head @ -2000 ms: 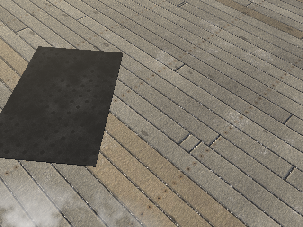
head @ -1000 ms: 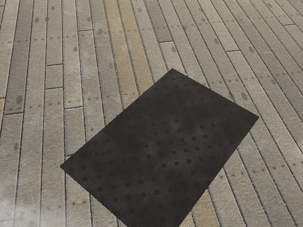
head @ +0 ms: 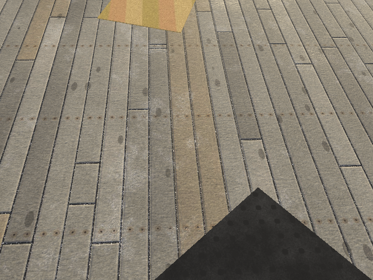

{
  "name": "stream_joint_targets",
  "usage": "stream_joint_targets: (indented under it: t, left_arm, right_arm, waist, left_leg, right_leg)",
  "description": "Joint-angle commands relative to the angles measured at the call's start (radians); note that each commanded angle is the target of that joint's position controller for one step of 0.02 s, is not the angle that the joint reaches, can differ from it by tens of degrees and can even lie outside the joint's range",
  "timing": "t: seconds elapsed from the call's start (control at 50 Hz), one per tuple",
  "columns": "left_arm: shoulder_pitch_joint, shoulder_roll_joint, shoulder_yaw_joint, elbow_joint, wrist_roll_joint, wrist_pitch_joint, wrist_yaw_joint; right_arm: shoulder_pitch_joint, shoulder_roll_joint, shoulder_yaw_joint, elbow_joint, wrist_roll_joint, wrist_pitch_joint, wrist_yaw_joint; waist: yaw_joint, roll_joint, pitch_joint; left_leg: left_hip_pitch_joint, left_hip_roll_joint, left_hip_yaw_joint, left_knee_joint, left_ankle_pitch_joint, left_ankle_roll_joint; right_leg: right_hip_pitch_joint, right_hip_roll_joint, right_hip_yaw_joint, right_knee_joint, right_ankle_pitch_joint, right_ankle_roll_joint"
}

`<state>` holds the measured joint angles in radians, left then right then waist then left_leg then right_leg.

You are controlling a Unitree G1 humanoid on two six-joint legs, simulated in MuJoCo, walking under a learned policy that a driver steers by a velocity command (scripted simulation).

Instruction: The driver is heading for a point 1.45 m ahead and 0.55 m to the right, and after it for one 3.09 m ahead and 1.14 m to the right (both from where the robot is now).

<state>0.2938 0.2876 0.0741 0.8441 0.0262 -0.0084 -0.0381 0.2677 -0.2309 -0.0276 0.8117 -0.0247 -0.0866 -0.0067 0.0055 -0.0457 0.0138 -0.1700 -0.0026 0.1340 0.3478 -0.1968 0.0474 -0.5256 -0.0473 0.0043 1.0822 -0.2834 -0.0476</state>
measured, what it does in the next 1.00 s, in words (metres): walks ahead, turning right: right foot, then left foot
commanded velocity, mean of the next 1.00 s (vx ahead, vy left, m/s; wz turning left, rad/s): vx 0.50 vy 0.00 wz -0.55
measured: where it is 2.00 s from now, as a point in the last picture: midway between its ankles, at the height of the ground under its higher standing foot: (290, 187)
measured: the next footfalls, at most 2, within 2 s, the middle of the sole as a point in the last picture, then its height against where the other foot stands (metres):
right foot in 0.32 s outside the picture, level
left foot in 0.84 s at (210, 242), level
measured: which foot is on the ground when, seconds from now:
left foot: down 0.00-0.30, up 0.32-0.82, down 0.84-1.00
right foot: up 0.00-0.30, down 0.32-0.86, up 0.88-1.00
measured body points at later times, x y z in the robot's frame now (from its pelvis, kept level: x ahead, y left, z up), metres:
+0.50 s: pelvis +0.25 -0.08 -0.01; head +0.28 -0.10 +0.44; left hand +0.42 +0.16 -0.13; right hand +0.28 -0.36 -0.13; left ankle +0.27 +0.08 -0.66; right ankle +0.26 -0.13 -0.75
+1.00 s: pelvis +0.52 -0.13 -0.01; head +0.55 -0.13 +0.44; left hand +0.74 +0.07 -0.13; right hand +0.49 -0.43 -0.11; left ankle +0.61 -0.07 -0.75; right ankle +0.39 -0.19 -0.67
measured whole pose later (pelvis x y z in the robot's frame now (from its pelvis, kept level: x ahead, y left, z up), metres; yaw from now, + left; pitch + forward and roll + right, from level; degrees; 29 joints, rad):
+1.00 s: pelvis +0.52 -0.13 -0.01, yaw -34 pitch +1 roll +0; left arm 0.31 0.32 0.07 0.79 0.03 -0.02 -0.02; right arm 0.21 -0.26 -0.03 0.75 -0.03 -0.07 0.00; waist 0.02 -0.05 0.03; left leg -0.28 -0.02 0.06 0.45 -0.18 0.04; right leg -0.40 0.06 0.07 1.10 -0.36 -0.07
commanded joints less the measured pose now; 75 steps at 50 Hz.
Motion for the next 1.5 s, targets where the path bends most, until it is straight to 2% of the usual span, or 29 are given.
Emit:
stream_joint_targets:
  t: [0.02, 0.22, 0.26, 0.3, 0.32, 0.34, 0.36, 0.4, 0.42, 0.5, 0.62, 0.74, 0.82, 0.84, 0.86, 0.88, 0.9, 0.92, 0.96, 1.06, 1.24, 1.28, 1.32, 1.34, 1.36, 1.38, 1.42, 1.46, 1.5]
  left_arm:
    - [-0.016, 0.017, 0.005, -0.066, 0.007, 0.009, -0.016]
    - [-0.301, 0.012, -0.02, -0.186, 0.016, 0.006, -0.046]
    - [-0.266, 0.028, -0.012, -0.185, 0.019, 0.007, -0.037]
    - [-0.07, 0.061, 0.01, -0.133, 0.022, -0.007, -0.018]
    - [0.105, 0.119, 0.036, -0.078, 0.032, -0.014, -0.001]
    - [0.104, 0.258, 0.069, -0.087, 0.028, -0.012, 0.013]
    - [0.135, 0.27, 0.073, -0.111, -0.007, 0.0, 0.018]
    - [0.05, 0.185, 0.052, -0.087, -0.017, 0.001, 0.032]
    - [0.006, 0.146, 0.04, -0.089, -0.018, -0.006, 0.035]
    - [-0.013, 0.119, 0.026, -0.089, -0.029, -0.04, 0.027]
    - [0.097, 0.139, 0.033, -0.068, -0.027, -0.044, 0.028]
    - [0.178, 0.157, 0.037, -0.059, -0.013, -0.04, 0.041]
    - [0.084, 0.187, 0.042, -0.085, -0.011, -0.045, 0.043]
    - [0.076, 0.164, 0.034, -0.087, -0.02, -0.053, 0.034]
    - [0.106, 0.073, 0.01, -0.125, -0.046, -0.06, 0.03]
    - [0.173, 0.072, 0.006, -0.151, -0.036, -0.056, 0.032]
    - [0.165, 0.12, 0.011, -0.104, -0.007, -0.039, 0.039]
    - [0.108, 0.111, 0.008, -0.098, 0.001, -0.036, 0.028]
    - [0.063, 0.077, 0.001, -0.109, 0.012, -0.026, 0.012]
    - [-0.006, 0.061, -0.01, -0.126, 0.017, -0.011, -0.006]
    - [-0.282, 0.032, -0.049, -0.203, 0.008, -0.028, -0.016]
    - [-0.258, 0.046, -0.044, -0.197, 0.013, -0.033, -0.006]
    - [-0.048, 0.075, -0.024, -0.12, 0.03, -0.05, 0.01]
    - [0.133, 0.142, -0.004, -0.085, 0.048, -0.058, 0.024]
    - [0.181, 0.254, 0.024, -0.075, 0.04, -0.05, 0.035]
    - [0.147, 0.207, 0.019, -0.076, -0.001, -0.043, 0.036]
    - [0.025, 0.1, -0.01, -0.075, -0.004, -0.051, 0.031]
    - [-0.017, 0.055, -0.024, -0.065, -0.01, -0.064, 0.032]
    - [0.012, 0.065, -0.02, -0.041, -0.013, -0.079, 0.031]
  right_arm:
    - [0.033, -0.106, -0.03, -0.026, 0.009, -0.029, -0.004]
    - [0.134, -0.163, -0.051, 0.046, 0.003, -0.007, -0.011]
    - [0.138, -0.192, -0.057, 0.055, 0.002, 0.006, -0.016]
    - [0.133, -0.222, -0.064, 0.056, 0.004, 0.028, -0.016]
    - [0.124, -0.211, -0.059, 0.036, 0.001, 0.031, -0.015]
    - [0.168, -0.081, -0.03, -0.04, 0.011, 0.024, 0.005]
    - [0.052, -0.153, -0.043, -0.075, 0.001, 0.011, 0.009]
    - [-0.017, -0.136, -0.032, -0.092, 0.012, -0.009, 0.012]
    - [-0.005, -0.134, -0.033, -0.079, 0.004, -0.006, 0.009]
    - [0.04, -0.111, -0.029, -0.077, -0.027, 0.055, 0.015]
    - [-0.19, -0.099, -0.02, -0.15, -0.019, 0.06, 0.026]
    - [-0.34, -0.109, -0.01, -0.211, -0.005, 0.039, 0.033]
    - [-0.118, -0.166, -0.032, -0.157, -0.001, 0.02, 0.013]
    - [0.014, -0.206, -0.046, -0.13, -0.013, 0.006, 0.0]
    - [0.156, -0.293, -0.066, -0.133, -0.039, 0.003, -0.019]
    - [0.117, -0.328, -0.076, -0.126, -0.028, 0.018, -0.015]
    - [0.042, -0.232, -0.06, -0.138, -0.018, 0.028, -0.008]
    - [0.0, -0.158, -0.042, -0.138, -0.01, 0.027, -0.001]
    - [-0.018, -0.113, -0.026, -0.108, -0.009, 0.017, 0.003]
    - [0.047, -0.142, -0.036, -0.045, 0.009, -0.024, 0.021]
    - [0.163, -0.181, -0.047, 0.045, 0.013, -0.004, 0.025]
    - [0.167, -0.196, -0.051, 0.059, 0.012, 0.006, 0.022]
    - [0.172, -0.179, -0.042, 0.072, 0.018, 0.015, 0.018]
    - [0.15, -0.143, -0.028, 0.038, 0.019, 0.014, 0.018]
    - [0.23, -0.048, -0.008, -0.003, 0.032, 0.013, 0.023]
    - [0.168, -0.162, -0.038, 0.015, 0.004, 0.025, 0.011]
    - [0.094, -0.13, -0.033, 0.001, 0.013, 0.017, 0.022]
    - [0.12, -0.106, -0.029, 0.023, -0.003, 0.039, 0.029]
    - [0.121, -0.087, -0.027, 0.027, -0.01, 0.054, 0.039]
  waist:
    - [0.005, 0.127, 0.018]
    - [-0.048, 0.12, 0.083]
    - [-0.025, 0.14, 0.043]
    - [0.065, 0.127, -0.08]
    - [0.141, 0.059, -0.183]
    - [0.078, -0.196, -0.275]
    - [0.129, -0.091, -0.339]
    - [0.069, 0.034, -0.094]
    - [0.024, 0.06, -0.039]
    - [-0.04, 0.038, -0.039]
    - [0.037, 0.0, 0.018]
    - [0.09, -0.02, 0.023]
    - [-0.033, -0.023, -0.045]
    - [-0.1, 0.041, -0.128]
    - [-0.135, 0.182, -0.293]
    - [-0.06, 0.386, -0.337]
    - [-0.031, 0.185, -0.178]
    - [-0.032, 0.082, -0.078]
    - [-0.006, 0.123, 0.001]
    - [0.004, 0.146, 0.002]
    - [-0.052, 0.147, 0.04]
    - [-0.033, 0.145, 0.032]
    - [0.059, 0.085, -0.08]
    - [0.138, -0.007, -0.204]
    - [0.1, -0.259, -0.293]
    - [0.106, -0.104, -0.228]
    - [0.038, -0.021, -0.056]
    - [-0.015, -0.036, -0.02]
    - [-0.03, -0.051, -0.024]
  left_leg:
    - [0.096, 0.272, -0.162, -0.209, 0.214, 0.106]
    - [0.207, 0.281, 0.066, -0.143, 0.436, 0.07]
    - [0.26, 0.283, 0.103, -0.007, 0.753, 0.055]
    - [0.235, 0.271, 0.13, 0.318, 0.879, 0.042]
    - [0.055, 0.246, 0.137, 0.595, 0.644, 0.009]
    - [-0.404, 0.084, 0.118, 0.961, -0.202, -0.055]
    - [-0.549, -0.009, -0.113, 1.106, -0.342, -0.068]
    - [-0.588, 0.096, -0.161, 0.99, -0.15, -0.047]
    - [-0.52, 0.12, -0.165, 0.909, -0.132, -0.049]
    - [-0.393, 0.123, -0.154, 0.769, -0.124, -0.089]
    - [-0.501, 0.099, -0.145, 0.487, 0.113, -0.11]
    - [-0.471, 0.036, -0.149, 0.292, 0.141, -0.09]
    - [-0.077, -0.031, -0.139, 0.147, 0.034, -0.035]
    - [0.13, 0.038, -0.196, 0.096, 0.027, 0.0]
    - [0.39, 0.31, -0.499, 0.046, -0.224, 0.064]
    - [0.442, 0.451, -0.918, -0.085, -0.259, 0.154]
    - [0.306, 0.419, -0.837, -0.082, -0.342, 0.156]
    - [0.186, 0.364, -0.689, -0.094, -0.293, 0.146]
    - [0.055, 0.269, -0.473, -0.136, -0.075, 0.112]
    - [0.052, 0.243, -0.305, -0.181, 0.203, 0.141]
    - [0.089, 0.228, -0.171, -0.17, 0.32, 0.11]
    - [0.13, 0.245, -0.169, -0.102, 0.432, 0.1]
    - [0.092, 0.182, -0.098, 0.178, 0.599, 0.066]
    - [-0.069, 0.137, -0.059, 0.448, 0.36, 0.04]
    - [-0.407, -0.037, -0.023, 0.777, -0.277, 0.001]
    - [-0.5, -0.004, -0.155, 0.872, -0.311, 0.016]
    - [-0.488, 0.07, -0.171, 0.816, -0.165, 0.024]
    - [-0.399, 0.099, -0.159, 0.744, -0.115, 0.004]
    - [-0.377, 0.092, -0.143, 0.727, -0.093, -0.012]
  right_leg:
    - [-0.174, -0.048, 0.027, 0.017, 0.099, 0.022]
    - [-0.085, -0.004, -0.116, -0.419, 0.185, -0.042]
    - [0.004, 0.059, -0.159, -0.447, 0.078, -0.084]
    - [0.24, 0.142, -0.169, -0.518, 0.024, -0.138]
    - [0.505, 0.09, -0.053, -0.575, 0.007, -0.179]
    - [0.836, -0.231, 0.461, -0.624, -0.045, -0.316]
    - [0.867, -0.304, 0.774, -0.78, 0.006, -0.366]
    - [0.638, -0.243, 0.479, -0.793, 0.219, -0.302]
    - [0.522, -0.186, 0.393, -0.803, 0.323, -0.263]
    - [0.356, -0.1, 0.272, -0.847, 0.464, -0.257]
    - [0.4, -0.053, 0.286, -0.875, 0.343, -0.202]
    - [0.51, -0.075, 0.348, -0.778, 0.487, -0.181]
    - [0.414, -0.04, 0.367, -0.587, 0.635, -0.105]
    - [0.335, 0.03, 0.311, -0.383, 0.579, -0.078]
    - [0.156, 0.114, 0.204, -0.079, 0.241, -0.043]
    - [-0.056, 0.207, 0.123, 0.087, -0.263, -0.033]
    - [-0.116, 0.114, 0.14, 0.164, -0.192, -0.037]
    - [-0.099, 0.086, 0.129, 0.144, -0.113, -0.032]
    - [-0.056, 0.043, 0.117, 0.053, -0.063, -0.019]
    - [-0.088, 0.044, 0.106, -0.039, 0.025, 0.01]
    - [0.036, 0.014, -0.06, -0.472, 0.166, 0.004]
    - [0.098, 0.037, -0.076, -0.522, 0.108, -0.025]
    - [0.39, 0.08, -0.084, -0.622, 0.114, -0.068]
    - [0.627, -0.106, 0.119, -0.652, 0.001, -0.12]
    - [0.84, -0.373, 0.587, -0.772, -0.076, -0.235]
    - [0.771, -0.35, 0.62, -0.801, -0.049, -0.233]
    - [0.568, -0.254, 0.365, -0.829, 0.147, -0.189]
    - [0.451, -0.18, 0.234, -0.883, 0.227, -0.143]
    - [0.43, -0.173, 0.193, -0.902, 0.342, -0.161]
